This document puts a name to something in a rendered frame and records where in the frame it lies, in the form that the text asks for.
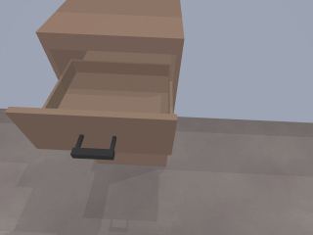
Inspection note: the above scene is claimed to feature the drawer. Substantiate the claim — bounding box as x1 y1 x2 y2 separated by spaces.
5 59 178 156

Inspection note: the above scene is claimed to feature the cabinet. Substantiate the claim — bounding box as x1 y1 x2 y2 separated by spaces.
36 0 185 166

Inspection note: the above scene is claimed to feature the handle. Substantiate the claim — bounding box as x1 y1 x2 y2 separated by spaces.
70 134 116 161

